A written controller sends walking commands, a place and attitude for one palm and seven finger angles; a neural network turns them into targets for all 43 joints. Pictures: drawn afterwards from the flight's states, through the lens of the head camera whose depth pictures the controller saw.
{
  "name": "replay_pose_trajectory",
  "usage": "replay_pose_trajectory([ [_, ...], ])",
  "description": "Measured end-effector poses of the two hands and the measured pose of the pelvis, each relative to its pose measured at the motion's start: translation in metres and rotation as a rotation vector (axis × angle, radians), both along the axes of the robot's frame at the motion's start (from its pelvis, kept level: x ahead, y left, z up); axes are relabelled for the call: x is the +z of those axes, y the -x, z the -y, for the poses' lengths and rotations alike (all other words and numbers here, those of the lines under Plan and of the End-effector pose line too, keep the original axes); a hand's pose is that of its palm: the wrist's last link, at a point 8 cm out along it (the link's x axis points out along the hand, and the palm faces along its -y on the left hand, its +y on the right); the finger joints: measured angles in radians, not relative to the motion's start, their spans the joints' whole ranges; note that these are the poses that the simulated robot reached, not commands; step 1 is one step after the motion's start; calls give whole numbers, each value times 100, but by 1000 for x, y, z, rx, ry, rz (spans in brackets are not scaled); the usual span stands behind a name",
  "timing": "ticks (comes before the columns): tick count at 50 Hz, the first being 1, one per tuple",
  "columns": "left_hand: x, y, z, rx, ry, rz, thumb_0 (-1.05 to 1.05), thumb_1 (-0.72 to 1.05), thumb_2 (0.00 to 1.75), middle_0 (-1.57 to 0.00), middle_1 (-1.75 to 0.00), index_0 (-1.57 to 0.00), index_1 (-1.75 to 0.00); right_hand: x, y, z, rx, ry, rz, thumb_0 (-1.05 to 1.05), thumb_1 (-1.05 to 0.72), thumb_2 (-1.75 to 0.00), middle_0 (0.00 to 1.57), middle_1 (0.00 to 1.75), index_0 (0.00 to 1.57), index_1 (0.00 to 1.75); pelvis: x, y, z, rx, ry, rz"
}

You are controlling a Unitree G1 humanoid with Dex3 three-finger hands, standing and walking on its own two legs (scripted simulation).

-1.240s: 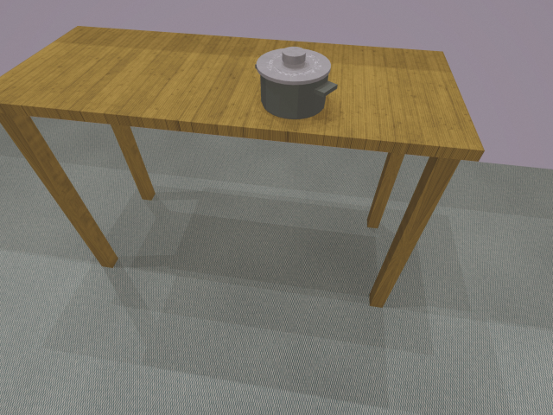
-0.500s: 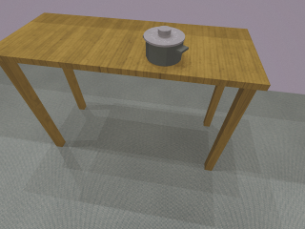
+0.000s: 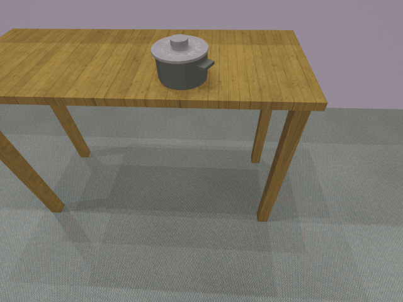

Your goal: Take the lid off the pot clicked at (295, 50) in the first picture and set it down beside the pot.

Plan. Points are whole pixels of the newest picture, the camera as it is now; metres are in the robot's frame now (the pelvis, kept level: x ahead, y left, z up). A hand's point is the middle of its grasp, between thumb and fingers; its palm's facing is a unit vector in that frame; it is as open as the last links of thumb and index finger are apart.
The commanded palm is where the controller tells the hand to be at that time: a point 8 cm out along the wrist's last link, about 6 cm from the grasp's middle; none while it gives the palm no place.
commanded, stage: take the last steps up to it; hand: left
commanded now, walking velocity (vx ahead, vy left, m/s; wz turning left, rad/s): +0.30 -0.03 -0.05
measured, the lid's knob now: (179, 41) +0.77 +0.11 +0.16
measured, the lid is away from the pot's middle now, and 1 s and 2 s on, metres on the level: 0.00 0.00 0.00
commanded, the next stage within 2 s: come to a stop and stand still in 0.54 s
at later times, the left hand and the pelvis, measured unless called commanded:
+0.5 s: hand out of the picture +0.11 +0.17 -0.18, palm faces +0.07 -0.98 -0.17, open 7.3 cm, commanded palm none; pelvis +0.18 +0.01 -0.01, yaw -3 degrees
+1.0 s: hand (155, 225) +0.34 +0.16 -0.16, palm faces +0.03 -0.97 -0.23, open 7.3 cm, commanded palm none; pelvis +0.26 -0.02 +0.00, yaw +0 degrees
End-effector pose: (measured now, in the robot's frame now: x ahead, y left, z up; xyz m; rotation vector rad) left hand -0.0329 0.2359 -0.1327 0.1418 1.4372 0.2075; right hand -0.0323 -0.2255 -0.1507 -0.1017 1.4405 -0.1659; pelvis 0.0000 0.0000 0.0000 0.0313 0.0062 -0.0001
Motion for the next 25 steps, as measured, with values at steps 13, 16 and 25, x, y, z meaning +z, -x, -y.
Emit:
replay_pose_trajectory([
  [13,15,-18,47,69,48,-122,0,91,90,-20,-30,-20,-30,16,-154,20,54,7,147,1,-91,-90,20,29,19,30,12,-82,12,-8,11,-16],
  [16,13,-31,49,78,68,-161,1,91,90,-20,-30,-20,-30,18,-211,7,78,-6,230,0,-91,-90,20,29,19,30,9,-106,7,-15,14,-12],
  [25,-19,-142,16,28,58,-90,1,91,90,-20,-30,-20,-30,12,-300,-23,70,-1,356,0,-91,-90,20,30,20,30,-9,-180,-9,-44,3,33],
])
